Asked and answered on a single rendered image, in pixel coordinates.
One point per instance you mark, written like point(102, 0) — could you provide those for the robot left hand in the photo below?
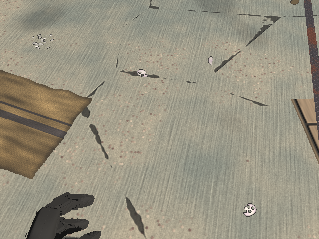
point(48, 224)

